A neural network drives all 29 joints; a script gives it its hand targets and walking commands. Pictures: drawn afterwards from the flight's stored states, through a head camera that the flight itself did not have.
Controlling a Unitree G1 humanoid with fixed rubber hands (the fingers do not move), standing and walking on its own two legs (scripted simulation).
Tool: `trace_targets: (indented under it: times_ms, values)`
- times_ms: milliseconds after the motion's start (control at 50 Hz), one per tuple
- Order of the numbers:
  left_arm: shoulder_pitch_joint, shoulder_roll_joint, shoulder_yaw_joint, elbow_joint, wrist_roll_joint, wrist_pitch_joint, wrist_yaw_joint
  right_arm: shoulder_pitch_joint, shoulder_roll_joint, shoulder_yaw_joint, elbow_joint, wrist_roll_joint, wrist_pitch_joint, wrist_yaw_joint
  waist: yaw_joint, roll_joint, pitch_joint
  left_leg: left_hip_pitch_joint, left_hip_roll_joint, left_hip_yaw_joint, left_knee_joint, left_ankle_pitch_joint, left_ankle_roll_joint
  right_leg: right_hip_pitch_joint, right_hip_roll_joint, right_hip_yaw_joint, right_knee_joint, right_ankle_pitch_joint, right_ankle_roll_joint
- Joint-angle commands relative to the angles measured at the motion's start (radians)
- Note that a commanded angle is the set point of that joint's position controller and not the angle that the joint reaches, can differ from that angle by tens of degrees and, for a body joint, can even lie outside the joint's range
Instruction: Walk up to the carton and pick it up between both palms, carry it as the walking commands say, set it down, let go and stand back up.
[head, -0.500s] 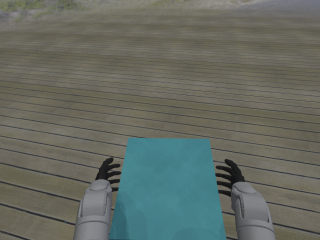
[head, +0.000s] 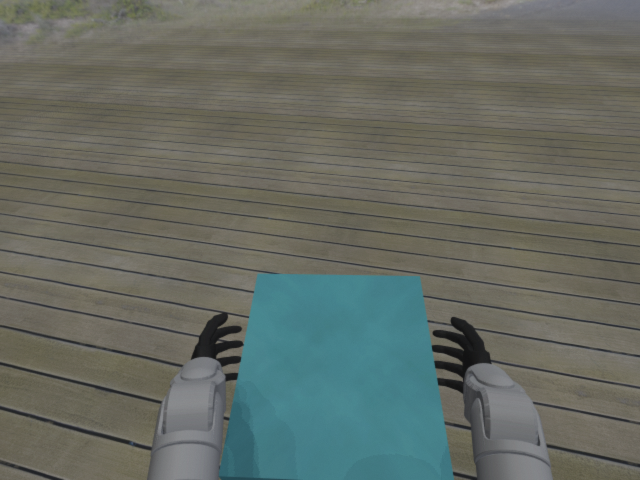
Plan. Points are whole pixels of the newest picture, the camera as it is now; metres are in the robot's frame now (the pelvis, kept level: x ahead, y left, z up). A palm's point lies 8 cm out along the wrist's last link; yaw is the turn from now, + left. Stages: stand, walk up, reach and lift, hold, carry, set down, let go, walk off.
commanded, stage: hold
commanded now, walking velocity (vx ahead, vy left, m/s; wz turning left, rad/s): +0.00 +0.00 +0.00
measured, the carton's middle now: (336, 384) +0.32 +0.01 -0.04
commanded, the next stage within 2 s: carry in 0.34 s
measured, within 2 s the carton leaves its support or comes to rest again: neither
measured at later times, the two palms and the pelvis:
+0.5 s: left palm (213, 354) +0.30 +0.17 +0.05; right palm (471, 361) +0.29 -0.16 +0.05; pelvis +0.01 +0.01 -0.01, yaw -1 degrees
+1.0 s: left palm (238, 263) +0.46 +0.16 +0.07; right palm (450, 264) +0.45 -0.17 +0.07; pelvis +0.20 +0.00 -0.02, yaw -3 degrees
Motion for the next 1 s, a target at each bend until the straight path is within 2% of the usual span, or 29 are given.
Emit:
trace_targets:
  times_ms: [0,80,120,180,200,260,300,320,340,420,460,500,540,560,620,640,660,680,720,740,800,820,860,880,900,920,940,960,980]
  values:
    - [-0.522,-0.898,-0.545,-0.027,-0.298,-0.04,-0.384,-0.586,0.835,0.611,-0.069,0.312,-0.055,0.288,-0.004,-0.05,-0.233,0.008,-0.067,0.048,-0.05,0.173,0.008,0.102,0.064,-0.054,-0.018,0.169,-0.007]
    - [-0.568,-0.888,-0.531,-0.017,-0.284,-0.046,-0.39,-0.609,0.834,0.586,-0.024,0.304,-0.056,0.292,0.001,0.002,-0.229,0.001,-0.072,0.06,-0.047,0.098,0.01,0.087,0.055,-0.049,-0.018,0.101,-0.016]
    - [-0.573,-0.901,-0.542,-0.033,-0.311,-0.052,-0.388,-0.617,0.855,0.618,-0.059,0.322,-0.06,0.289,0.006,-0.047,-0.247,-0.009,-0.065,0.053,-0.043,0.148,0.01,0.104,0.06,-0.045,-0.009,0.152,-0.01]
    - [-0.521,-0.901,-0.538,-0.017,-0.29,-0.039,-0.379,-0.547,0.846,0.591,-0.004,0.311,-0.053,0.294,0.004,0.017,-0.231,0.006,-0.071,0.05,-0.041,0.196,-0.001,0.102,0.058,-0.044,-0.013,0.164,-0.019]
    - [-0.593,-0.915,-0.576,-0.072,-0.31,-0.048,-0.384,-0.573,0.844,0.596,-0.045,0.323,-0.065,0.298,-0.019,0.051,-0.277,0.008,-0.069,0.046,-0.038,0.193,-0.004,0.117,0.069,-0.047,-0.006,0.172,-0.025]
    - [-0.586,-0.906,-0.553,-0.045,-0.307,-0.047,-0.381,-0.578,0.836,0.585,-0.017,0.304,-0.055,0.29,-0.022,-0.025,-0.254,0.009,-0.062,0.046,-0.041,0.156,0.003,0.101,0.069,-0.054,-0.013,0.135,-0.018]
    - [-0.62,-0.897,-0.559,-0.07,-0.307,-0.051,-0.381,-0.575,0.859,0.586,0.0,0.314,-0.054,0.296,-0.013,0.002,-0.237,-0.016,-0.068,0.054,-0.041,0.102,0.005,0.094,0.063,-0.053,-0.008,0.103,-0.021]
    - [-0.579,-0.921,-0.599,-0.069,-0.305,-0.041,-0.377,-0.65,0.871,0.667,-0.102,0.316,-0.064,0.279,-0.001,-0.023,-0.271,-0.103,0.12,-0.008,0.112,0.062,0.01,-0.061,-0.128,0.01,0.135,0.097,-0.034]
    - [-0.607,-0.932,-0.628,-0.115,-0.319,-0.041,-0.374,-0.673,0.895,0.701,-0.111,0.346,-0.052,0.284,0.003,-0.021,-0.252,-0.118,0.095,-0.007,0.09,-0.159,0.024,-0.113,-0.113,0.033,0.101,-0.132,-0.05]
    - [-0.694,-0.979,-0.711,-0.262,-0.396,0.024,-0.351,-0.672,0.926,0.756,-0.2,0.401,0.012,0.26,-0.003,-0.039,-0.253,-0.234,0.09,-0.026,0.128,-0.473,0.051,-0.239,-0.141,0.131,0.047,-0.557,-0.085]
    - [-0.709,-1.021,-0.768,-0.346,-0.438,0.072,-0.327,-0.667,0.955,0.787,-0.278,0.444,0.06,0.24,-0.022,-0.003,-0.277,-0.177,0.12,-0.059,0.091,-0.414,0.071,-0.279,-0.11,0.059,0.126,-0.414,-0.067]
    - [-0.657,-1.024,-0.792,-0.384,-0.457,0.123,-0.315,-0.665,0.95,0.818,-0.368,0.47,0.099,0.218,-0.03,0.082,-0.341,-0.063,0.2,-0.133,0.027,-0.255,0.107,-0.327,-0.037,-0.092,0.28,-0.191,-0.025]
    - [-0.596,-0.983,-0.788,-0.385,-0.452,0.181,-0.293,-0.558,0.931,0.792,-0.316,0.462,0.155,0.197,-0.035,0.12,-0.327,0.013,0.286,-0.235,-0.024,-0.175,0.171,-0.416,-0.019,-0.152,0.313,-0.244,-0.006]
    - [-0.611,-0.991,-0.813,-0.42,-0.48,0.207,-0.286,-0.538,0.918,0.781,-0.337,0.459,0.181,0.184,-0.038,0.17,-0.296,-0.021,0.295,-0.225,-0.034,-0.179,0.174,-0.432,-0.037,-0.165,0.332,-0.225,0.001]
    - [-0.54,-1.018,-0.816,-0.514,-0.544,0.288,-0.255,-0.55,0.957,0.831,-0.493,0.519,0.254,0.138,-0.023,0.101,-0.331,-0.122,0.224,-0.081,0.108,-0.006,0.142,-0.218,-0.051,-0.163,0.17,-0.182,-0.029]
    - [-0.503,-0.981,-0.806,-0.569,-0.544,0.306,-0.234,-0.545,0.972,0.864,-0.52,0.541,0.288,0.126,0.0,-0.027,-0.324,-0.269,0.15,0.044,0.234,-0.103,0.091,-0.051,-0.113,-0.076,0.112,-0.173,-0.056]
    - [-0.437,-0.969,-0.794,-0.582,-0.543,0.333,-0.213,-0.567,0.97,0.902,-0.607,0.567,0.317,0.111,0.015,-0.246,-0.344,-0.481,0.064,0.159,0.443,-0.197,0.043,0.166,-0.228,0.127,0.04,-0.043,-0.108]
    - [-0.386,-0.957,-0.781,-0.593,-0.524,0.362,-0.178,-0.524,0.941,0.894,-0.627,0.579,0.35,0.1,0.023,-0.289,-0.319,-0.677,0.047,0.209,0.438,-0.312,0.011,0.333,-0.319,0.233,0.064,0.123,-0.184]
    - [-0.299,-0.91,-0.754,-0.635,-0.509,0.409,-0.134,-0.485,0.895,0.901,-0.641,0.61,0.411,0.088,0.035,-0.212,-0.273,-0.771,0.069,0.201,0.44,-0.425,0.011,0.345,-0.388,0.305,0.044,0.313,-0.242]
    - [-0.315,-0.904,-0.756,-0.687,-0.512,0.427,-0.116,-0.466,0.899,0.895,-0.651,0.619,0.432,0.078,0.04,-0.155,-0.262,-0.788,0.083,0.204,0.432,-0.387,0.004,0.365,-0.385,0.271,0.065,0.4,-0.241]
    - [-0.366,-0.927,-0.793,-0.803,-0.548,0.466,-0.099,-0.405,0.929,0.878,-0.716,0.631,0.459,0.057,0.027,-0.129,-0.277,-0.659,0.044,0.271,0.283,-0.138,-0.008,0.322,-0.273,0.029,0.13,0.602,-0.171]
    - [-0.346,-0.888,-0.778,-0.801,-0.55,0.481,-0.095,-0.347,0.91,0.855,-0.695,0.61,0.47,0.038,0.02,-0.161,-0.273,-0.57,0.023,0.3,0.243,-0.06,-0.014,0.254,-0.243,-0.056,0.131,0.596,-0.138]
    - [-0.319,-0.91,-0.788,-0.824,-0.567,0.495,-0.092,-0.337,0.909,0.847,-0.769,0.611,0.478,0.025,-0.006,-0.104,-0.359,-0.192,-0.005,0.314,0.074,0.159,0.012,0.044,-0.166,-0.184,0.256,0.45,-0.081]
    - [-0.341,-0.917,-0.799,-0.84,-0.578,0.501,-0.095,-0.364,0.916,0.846,-0.806,0.616,0.481,0.02,-0.022,-0.12,-0.408,0.038,0.027,0.27,0.082,0.184,0.041,-0.125,-0.136,-0.216,0.335,0.365,-0.043]
    - [-0.384,-0.89,-0.816,-0.881,-0.591,0.512,-0.099,-0.3,0.881,0.825,-0.776,0.59,0.49,0.016,-0.043,-0.066,-0.441,0.251,0.11,0.167,0.137,0.289,0.086,-0.314,-0.125,-0.231,0.454,0.183,-0.011]
    - [-0.346,-0.892,-0.832,-0.866,-0.604,0.524,-0.097,-0.211,0.848,0.787,-0.715,0.559,0.495,0.005,-0.045,0.141,-0.51,0.401,0.342,-0.156,0.151,0.527,0.192,-0.487,-0.051,-0.258,0.664,-0.135,0.029]
    - [-0.317,-0.874,-0.818,-0.86,-0.599,0.53,-0.105,-0.255,0.868,0.799,-0.732,0.567,0.491,0.002,-0.036,0.196,-0.463,0.393,0.421,-0.253,0.135,0.74,0.284,-0.581,-0.04,-0.195,0.683,-0.429,0.012]
    - [-0.338,-0.92,-0.836,-0.834,-0.62,0.53,-0.115,-0.298,0.869,0.803,-0.781,0.567,0.484,0.001,-0.036,0.126,-0.401,0.291,0.428,-0.2,0.117,0.844,0.272,-0.593,-0.075,-0.156,0.695,-0.468,0.01]
    - [-0.382,-0.942,-0.849,-0.857,-0.636,0.526,-0.115,-0.293,0.889,0.791,-0.766,0.56,0.487,0.006,-0.028,0.082,-0.37,0.197,0.419,-0.127,0.067,0.739,0.249,-0.541,-0.106,-0.152,0.627,-0.45,0.013]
